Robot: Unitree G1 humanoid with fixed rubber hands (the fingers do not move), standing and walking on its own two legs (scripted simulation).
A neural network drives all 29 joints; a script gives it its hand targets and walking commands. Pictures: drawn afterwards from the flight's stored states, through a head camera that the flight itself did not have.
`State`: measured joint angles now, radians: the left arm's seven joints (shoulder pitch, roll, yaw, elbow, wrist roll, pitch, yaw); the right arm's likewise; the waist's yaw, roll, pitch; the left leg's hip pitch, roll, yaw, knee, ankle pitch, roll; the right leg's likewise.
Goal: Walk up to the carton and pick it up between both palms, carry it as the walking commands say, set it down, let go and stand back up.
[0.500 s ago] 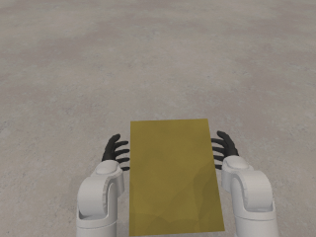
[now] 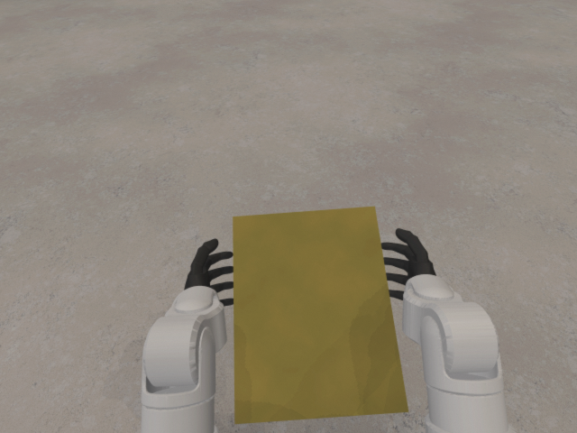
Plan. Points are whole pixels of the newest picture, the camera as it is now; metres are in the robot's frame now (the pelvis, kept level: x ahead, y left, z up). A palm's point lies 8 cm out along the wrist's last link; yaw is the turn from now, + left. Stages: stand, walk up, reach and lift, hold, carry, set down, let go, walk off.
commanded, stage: carry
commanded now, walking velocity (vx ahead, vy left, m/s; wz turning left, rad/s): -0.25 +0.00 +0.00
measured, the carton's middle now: (309, 311) +0.30 -0.01 +0.01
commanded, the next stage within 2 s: none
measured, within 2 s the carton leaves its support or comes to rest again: neither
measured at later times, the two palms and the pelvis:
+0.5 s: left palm out of the picture +0.07 +0.09 +0.10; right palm out of the picture +0.05 -0.17 +0.09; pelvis -0.20 -0.02 +0.01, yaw -2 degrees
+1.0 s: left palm out of the picture -0.14 +0.16 +0.10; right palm out of the picture -0.12 -0.10 +0.11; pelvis -0.40 +0.01 +0.01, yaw +1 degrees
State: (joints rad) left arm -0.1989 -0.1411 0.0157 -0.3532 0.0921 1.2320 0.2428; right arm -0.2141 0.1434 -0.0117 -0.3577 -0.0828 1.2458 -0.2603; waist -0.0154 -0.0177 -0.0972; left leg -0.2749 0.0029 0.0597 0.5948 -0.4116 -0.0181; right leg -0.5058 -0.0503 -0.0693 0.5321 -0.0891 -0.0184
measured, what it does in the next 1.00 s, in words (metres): walks backwards: right foot, then left foot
